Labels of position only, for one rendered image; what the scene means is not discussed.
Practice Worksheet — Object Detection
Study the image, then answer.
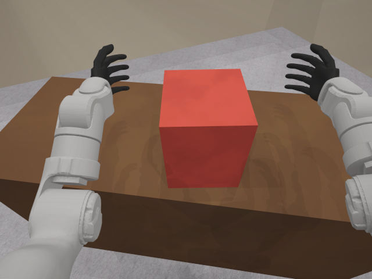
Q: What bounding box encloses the robot left upper arm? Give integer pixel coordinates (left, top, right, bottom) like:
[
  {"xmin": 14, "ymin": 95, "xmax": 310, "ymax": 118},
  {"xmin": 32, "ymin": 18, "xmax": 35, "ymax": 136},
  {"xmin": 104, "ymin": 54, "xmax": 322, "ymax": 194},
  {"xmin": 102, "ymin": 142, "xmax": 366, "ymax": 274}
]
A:
[{"xmin": 0, "ymin": 188, "xmax": 102, "ymax": 279}]

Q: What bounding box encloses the left robot hand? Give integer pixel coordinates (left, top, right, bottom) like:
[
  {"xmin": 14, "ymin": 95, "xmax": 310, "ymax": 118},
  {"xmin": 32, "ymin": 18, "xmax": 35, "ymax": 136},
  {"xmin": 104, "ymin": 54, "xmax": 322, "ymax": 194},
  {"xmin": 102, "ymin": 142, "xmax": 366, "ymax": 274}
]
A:
[{"xmin": 91, "ymin": 44, "xmax": 130, "ymax": 94}]

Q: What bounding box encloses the carton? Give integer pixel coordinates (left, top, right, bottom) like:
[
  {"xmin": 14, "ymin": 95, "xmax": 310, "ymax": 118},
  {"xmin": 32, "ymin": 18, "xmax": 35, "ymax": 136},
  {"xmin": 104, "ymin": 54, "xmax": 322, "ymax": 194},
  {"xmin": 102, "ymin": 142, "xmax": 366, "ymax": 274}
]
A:
[{"xmin": 159, "ymin": 69, "xmax": 258, "ymax": 188}]

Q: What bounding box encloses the pedestal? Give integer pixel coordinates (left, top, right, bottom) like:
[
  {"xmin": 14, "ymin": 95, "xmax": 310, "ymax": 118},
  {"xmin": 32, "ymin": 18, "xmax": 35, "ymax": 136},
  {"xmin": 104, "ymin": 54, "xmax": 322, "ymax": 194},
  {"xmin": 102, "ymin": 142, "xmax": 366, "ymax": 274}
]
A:
[{"xmin": 0, "ymin": 77, "xmax": 372, "ymax": 279}]

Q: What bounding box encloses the robot right upper arm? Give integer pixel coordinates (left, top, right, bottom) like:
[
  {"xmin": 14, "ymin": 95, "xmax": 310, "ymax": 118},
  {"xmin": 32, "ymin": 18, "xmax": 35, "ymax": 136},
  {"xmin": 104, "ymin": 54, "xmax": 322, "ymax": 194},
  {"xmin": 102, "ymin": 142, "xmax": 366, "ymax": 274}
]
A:
[{"xmin": 345, "ymin": 174, "xmax": 372, "ymax": 236}]

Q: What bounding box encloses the robot right forearm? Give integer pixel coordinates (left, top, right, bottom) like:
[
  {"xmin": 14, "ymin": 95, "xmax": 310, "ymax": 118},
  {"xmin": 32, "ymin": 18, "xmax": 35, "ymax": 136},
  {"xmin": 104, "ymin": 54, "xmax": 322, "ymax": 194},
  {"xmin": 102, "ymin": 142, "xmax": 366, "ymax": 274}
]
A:
[{"xmin": 317, "ymin": 77, "xmax": 372, "ymax": 177}]

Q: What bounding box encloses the robot left forearm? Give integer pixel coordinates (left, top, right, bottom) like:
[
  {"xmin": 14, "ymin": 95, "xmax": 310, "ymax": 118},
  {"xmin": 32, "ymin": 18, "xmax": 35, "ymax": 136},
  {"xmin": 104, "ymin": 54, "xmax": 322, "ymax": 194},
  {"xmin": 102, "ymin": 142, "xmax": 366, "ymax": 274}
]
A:
[{"xmin": 28, "ymin": 77, "xmax": 115, "ymax": 236}]

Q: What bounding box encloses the right robot hand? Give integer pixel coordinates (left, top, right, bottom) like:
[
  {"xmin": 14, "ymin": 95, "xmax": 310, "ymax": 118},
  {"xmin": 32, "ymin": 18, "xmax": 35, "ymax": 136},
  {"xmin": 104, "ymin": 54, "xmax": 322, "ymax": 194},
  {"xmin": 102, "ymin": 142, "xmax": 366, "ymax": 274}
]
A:
[{"xmin": 285, "ymin": 44, "xmax": 339, "ymax": 101}]

